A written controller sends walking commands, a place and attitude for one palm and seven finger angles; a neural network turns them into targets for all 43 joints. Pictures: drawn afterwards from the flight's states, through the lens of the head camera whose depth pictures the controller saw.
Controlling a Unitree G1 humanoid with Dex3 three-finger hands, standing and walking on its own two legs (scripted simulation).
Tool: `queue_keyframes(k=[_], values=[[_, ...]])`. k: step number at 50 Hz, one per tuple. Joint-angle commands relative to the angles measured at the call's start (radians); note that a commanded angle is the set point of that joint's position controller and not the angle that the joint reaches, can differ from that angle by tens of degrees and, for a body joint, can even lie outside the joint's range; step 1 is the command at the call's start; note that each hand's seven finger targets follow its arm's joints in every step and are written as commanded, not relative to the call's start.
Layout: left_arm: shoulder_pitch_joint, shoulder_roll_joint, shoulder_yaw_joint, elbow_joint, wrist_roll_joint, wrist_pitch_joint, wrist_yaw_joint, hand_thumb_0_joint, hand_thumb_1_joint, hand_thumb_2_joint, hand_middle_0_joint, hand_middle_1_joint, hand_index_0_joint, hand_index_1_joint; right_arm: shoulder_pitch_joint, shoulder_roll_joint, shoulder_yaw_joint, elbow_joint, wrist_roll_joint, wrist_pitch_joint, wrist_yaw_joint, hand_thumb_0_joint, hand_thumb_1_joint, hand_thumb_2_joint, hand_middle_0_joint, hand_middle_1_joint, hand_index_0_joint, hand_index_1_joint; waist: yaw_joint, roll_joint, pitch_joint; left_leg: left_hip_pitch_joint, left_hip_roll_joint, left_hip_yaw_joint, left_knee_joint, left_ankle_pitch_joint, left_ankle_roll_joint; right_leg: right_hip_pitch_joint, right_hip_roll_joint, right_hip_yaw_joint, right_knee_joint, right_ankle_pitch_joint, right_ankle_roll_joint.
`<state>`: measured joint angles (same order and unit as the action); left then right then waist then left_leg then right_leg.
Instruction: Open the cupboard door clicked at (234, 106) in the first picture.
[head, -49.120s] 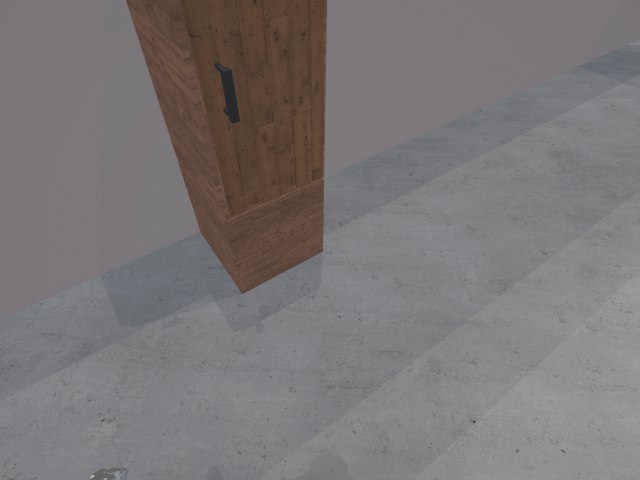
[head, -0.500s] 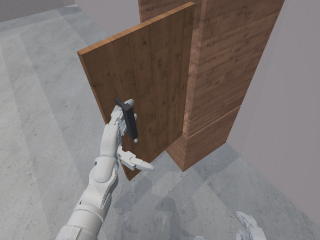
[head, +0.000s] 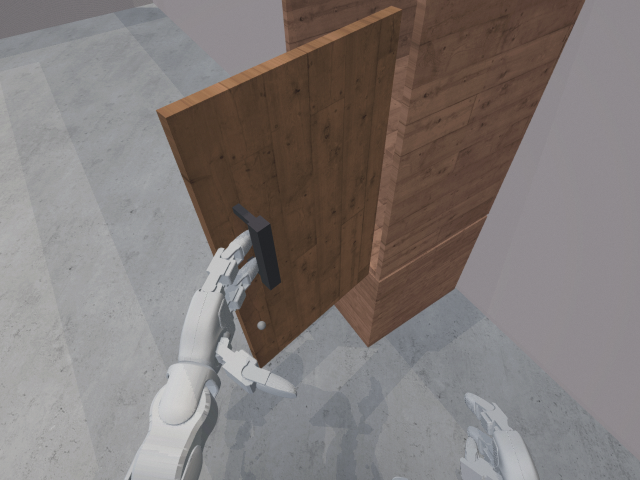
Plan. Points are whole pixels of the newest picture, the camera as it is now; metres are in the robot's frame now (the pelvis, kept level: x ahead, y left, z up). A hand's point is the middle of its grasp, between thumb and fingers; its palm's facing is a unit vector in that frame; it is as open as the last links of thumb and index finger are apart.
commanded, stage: slide the hand sideways off the handle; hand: left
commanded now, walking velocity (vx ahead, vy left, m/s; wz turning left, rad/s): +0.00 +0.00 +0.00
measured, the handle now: (256, 247) +0.38 +0.12 +0.08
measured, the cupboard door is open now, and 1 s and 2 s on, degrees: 100 100 100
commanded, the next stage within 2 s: draw the hand back to the body in 0.54 s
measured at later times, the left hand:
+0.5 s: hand (222, 367) +0.23 +0.13 +0.07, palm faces -0.01 -1.00 -0.06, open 16.3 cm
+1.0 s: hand (167, 371) +0.21 +0.17 +0.10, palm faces +0.01 -1.00 -0.07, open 16.3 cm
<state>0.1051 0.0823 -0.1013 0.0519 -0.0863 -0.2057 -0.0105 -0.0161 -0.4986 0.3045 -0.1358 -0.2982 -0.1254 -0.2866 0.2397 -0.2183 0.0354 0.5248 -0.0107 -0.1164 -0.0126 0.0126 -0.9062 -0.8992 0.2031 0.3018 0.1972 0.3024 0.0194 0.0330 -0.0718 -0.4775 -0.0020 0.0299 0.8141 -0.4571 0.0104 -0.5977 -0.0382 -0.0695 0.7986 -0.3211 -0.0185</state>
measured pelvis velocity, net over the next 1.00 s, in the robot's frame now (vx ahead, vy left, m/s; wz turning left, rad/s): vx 0.00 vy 0.00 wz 0.02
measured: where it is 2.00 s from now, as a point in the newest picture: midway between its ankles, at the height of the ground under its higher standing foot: outside the picture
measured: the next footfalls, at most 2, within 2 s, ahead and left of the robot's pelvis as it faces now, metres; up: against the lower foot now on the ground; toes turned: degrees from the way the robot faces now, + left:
none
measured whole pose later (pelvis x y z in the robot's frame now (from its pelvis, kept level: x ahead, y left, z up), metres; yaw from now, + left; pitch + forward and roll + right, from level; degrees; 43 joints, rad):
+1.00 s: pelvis +0.00 +0.00 +0.00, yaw +1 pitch +5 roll -1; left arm 0.42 0.22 0.13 -0.23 -0.26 -0.17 -0.23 -0.02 -0.50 0.30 -0.15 -0.30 -0.15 -0.30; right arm 0.28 -0.25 0.05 0.52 0.02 -0.25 -0.07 0.01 -0.90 -0.90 0.20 0.30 0.20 0.30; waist 0.03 0.06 -0.08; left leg -0.44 0.01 -0.01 0.83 -0.47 0.00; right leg -0.54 -0.03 -0.10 0.78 -0.33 -0.02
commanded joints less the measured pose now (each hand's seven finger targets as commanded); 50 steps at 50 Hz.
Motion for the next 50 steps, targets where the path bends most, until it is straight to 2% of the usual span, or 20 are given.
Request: queue_keyframes(k=[1,2,5,11,13,18,20,22,24,25,28,30,32,33,34,37,42,45,48,50], values=[[-0.134,0.053,0.045,-0.297,-0.011,-0.073,-0.011,0.0,-0.5,0.3,-0.15,-0.3,-0.15,-0.3,-0.067,-0.097,-0.041,-0.155,0.008,-0.064,-0.013,0.0,-0.9,-0.9,0.2,0.3,0.2,0.3,-0.013,-0.059,-0.216,-0.038,-0.014,-0.04,-0.125,0.258,-0.016,0.25,0.023,0.027,-0.08,0.223,-0.011],[-0.118,0.056,0.046,-0.311,-0.01,-0.076,-0.015,0.0,-0.5,0.3,-0.15,-0.3,-0.15,-0.3,-0.065,-0.097,-0.041,-0.155,0.007,-0.068,-0.014,0.0,-0.9,-0.9,0.2,0.3,0.2,0.3,-0.01,-0.043,-0.223,-0.036,-0.015,-0.041,-0.121,0.265,-0.017,0.251,0.023,0.027,-0.074,0.23,-0.012],[-0.068,0.056,0.041,-0.33,-0.019,-0.078,-0.033,0.0,-0.5,0.3,-0.15,-0.3,-0.15,-0.3,-0.061,-0.098,-0.041,-0.159,0.008,-0.077,-0.016,0.0,-0.9,-0.9,0.2,0.3,0.2,0.3,-0.018,-0.061,-0.209,-0.042,-0.014,-0.045,-0.11,0.272,-0.014,0.243,0.023,0.024,-0.07,0.239,-0.009],[0.021,0.105,0.101,-0.355,-0.047,-0.078,-0.076,0.0,-0.5,0.3,-0.15,-0.3,-0.15,-0.3,-0.06,-0.103,-0.041,-0.165,0.013,-0.091,-0.026,0.0,-0.9,-0.9,0.2,0.3,0.2,0.3,-0.013,-0.071,-0.209,-0.072,-0.021,-0.043,-0.093,0.248,-0.01,0.258,0.02,0.04,-0.074,0.23,-0.005],[0.063,0.101,0.101,-0.381,-0.055,-0.081,-0.088,0.0,-0.5,0.3,-0.15,-0.3,-0.15,-0.3,-0.061,-0.102,-0.042,-0.173,0.015,-0.098,-0.026,0.0,-0.9,-0.9,0.2,0.3,0.2,0.3,-0.008,-0.043,-0.216,-0.068,-0.023,-0.041,-0.089,0.258,-0.012,0.259,0.019,0.038,-0.067,0.24,-0.006],[0.145,0.146,0.158,-0.398,-0.078,-0.09,-0.112,0.0,-0.5,0.3,-0.15,-0.3,-0.15,-0.3,-0.057,-0.109,-0.042,-0.181,0.017,-0.11,-0.033,0.0,-0.9,-0.9,0.2,0.3,0.2,0.3,-0.006,-0.085,-0.195,-0.108,-0.025,-0.04,-0.077,0.227,-0.009,0.266,0.016,0.055,-0.076,0.208,0.0],[0.167,0.159,0.177,-0.409,-0.09,-0.096,-0.124,0.0,-0.5,0.3,-0.15,-0.3,-0.15,-0.3,-0.06,-0.111,-0.043,-0.183,0.018,-0.115,-0.035,0.0,-0.9,-0.9,0.2,0.3,0.2,0.3,-0.005,-0.075,-0.183,-0.119,-0.025,-0.04,-0.07,0.213,-0.008,0.262,0.013,0.064,-0.082,0.182,0.0],[0.156,0.158,0.175,-0.42,-0.097,-0.104,-0.136,0.0,-0.5,0.3,-0.15,-0.3,-0.15,-0.3,-0.055,-0.112,-0.042,-0.181,0.02,-0.122,-0.038,0.0,-0.9,-0.9,0.2,0.3,0.2,0.3,-0.014,-0.061,-0.176,-0.122,-0.026,-0.041,-0.063,0.198,-0.007,0.246,0.013,0.069,-0.085,0.158,0.002],[0.18,0.191,0.214,-0.415,-0.111,-0.114,-0.149,0.0,-0.5,0.3,-0.15,-0.3,-0.15,-0.3,-0.056,-0.119,-0.044,-0.178,0.021,-0.128,-0.042,0.0,-0.9,-0.9,0.2,0.3,0.2,0.3,-0.011,-0.07,-0.18,-0.141,-0.027,-0.041,-0.049,0.181,-0.007,0.249,0.011,0.088,-0.096,0.116,0.001],[0.192,0.185,0.213,-0.416,-0.118,-0.118,-0.158,0.0,-0.5,0.3,-0.15,-0.3,-0.15,-0.3,-0.058,-0.117,-0.044,-0.179,0.022,-0.134,-0.042,0.0,-0.9,-0.9,0.2,0.3,0.2,0.3,-0.009,-0.06,-0.176,-0.144,-0.028,-0.041,-0.049,0.174,-0.008,0.25,0.008,0.091,-0.097,0.104,0.001],[0.133,0.187,0.203,-0.409,-0.13,-0.126,-0.175,0.0,-0.5,0.3,-0.15,-0.3,-0.15,-0.3,-0.055,-0.123,-0.043,-0.171,0.025,-0.147,-0.049,0.0,-0.9,-0.9,0.2,0.3,0.2,0.3,-0.028,-0.062,-0.151,-0.16,-0.027,-0.043,-0.035,0.14,-0.006,0.216,0.005,0.101,-0.112,0.038,0.006],[0.114,0.198,0.216,-0.396,-0.136,-0.131,-0.184,0.0,-0.5,0.3,-0.15,-0.3,-0.15,-0.3,-0.061,-0.126,-0.045,-0.165,0.027,-0.156,-0.051,0.0,-0.9,-0.9,0.2,0.3,0.2,0.3,-0.028,-0.073,-0.156,-0.171,-0.027,-0.046,-0.027,0.122,-0.006,0.214,0.003,0.114,-0.119,-0.012,0.007],[0.122,0.187,0.204,-0.395,-0.138,-0.127,-0.19,0.0,-0.5,0.3,-0.15,-0.3,-0.15,-0.3,-0.055,-0.127,-0.045,-0.168,0.031,-0.164,-0.051,0.0,-0.9,-0.9,0.2,0.3,0.2,0.3,-0.024,-0.035,-0.168,-0.152,-0.029,-0.046,-0.032,0.12,-0.006,0.201,0.005,0.1,-0.114,-0.014,0.004],[0.102,0.209,0.218,-0.42,-0.138,-0.125,-0.188,0.0,-0.5,0.3,-0.15,-0.3,-0.15,-0.3,-0.055,-0.128,-0.044,-0.169,0.033,-0.168,-0.052,0.0,-0.9,-0.9,0.2,0.3,0.2,0.3,-0.02,-0.018,-0.186,-0.137,-0.027,-0.05,-0.04,0.131,-0.006,0.209,0.007,0.092,-0.109,0.001,0.002],[0.1,0.239,0.245,-0.425,-0.139,-0.119,-0.184,0.0,-0.5,0.3,-0.15,-0.3,-0.15,-0.3,-0.054,-0.13,-0.043,-0.168,0.031,-0.17,-0.054,0.0,-0.9,-0.9,0.2,0.3,0.2,0.3,-0.014,-0.03,-0.198,-0.136,-0.027,-0.053,-0.045,0.14,-0.005,0.229,0.008,0.093,-0.109,0.007,0.001],[0.174,0.255,0.295,-0.433,-0.157,-0.097,-0.185,0.0,-0.5,0.3,-0.15,-0.3,-0.15,-0.3,-0.051,-0.122,-0.04,-0.175,0.034,-0.174,-0.055,0.0,-0.9,-0.9,0.2,0.3,0.2,0.3,0.01,-0.034,-0.217,-0.118,-0.027,-0.049,-0.065,0.177,-0.005,0.283,0.007,0.089,-0.115,0.074,0.002],[0.243,0.246,0.308,-0.452,-0.182,-0.052,-0.203,0.0,-0.5,0.3,-0.15,-0.3,-0.15,-0.3,-0.065,-0.121,-0.033,-0.178,0.043,-0.178,-0.055,0.0,-0.9,-0.9,0.2,0.3,0.2,0.3,0.013,-0.023,-0.151,-0.086,-0.021,-0.051,-0.106,0.196,-0.009,0.278,0.018,0.056,-0.131,0.111,0.002],[0.225,0.234,0.283,-0.478,-0.188,-0.028,-0.217,0.0,-0.5,0.3,-0.15,-0.3,-0.15,-0.3,-0.071,-0.128,-0.031,-0.18,0.045,-0.188,-0.058,0.0,-0.9,-0.9,0.2,0.3,0.2,0.3,-0.002,-0.045,-0.1,-0.066,-0.016,-0.06,-0.125,0.17,-0.007,0.249,0.024,0.041,-0.15,0.072,0.006],[0.244,0.264,0.322,-0.516,-0.191,-0.019,-0.218,0.0,-0.5,0.3,-0.15,-0.3,-0.15,-0.3,-0.064,-0.13,-0.03,-0.174,0.044,-0.199,-0.062,0.0,-0.9,-0.9,0.2,0.3,0.2,0.3,0.009,-0.022,-0.13,-0.035,-0.015,-0.066,-0.141,0.175,-0.008,0.267,0.025,0.03,-0.154,0.07,0.004],[0.234,0.27,0.327,-0.525,-0.193,-0.01,-0.22,0.0,-0.5,0.3,-0.15,-0.3,-0.15,-0.3,-0.073,-0.131,-0.026,-0.165,0.046,-0.203,-0.064,0.0,-0.9,-0.9,0.2,0.3,0.2,0.3,0.004,-0.016,-0.099,-0.028,-0.012,-0.068,-0.148,0.171,-0.008,0.264,0.027,0.029,-0.165,0.061,0.003]])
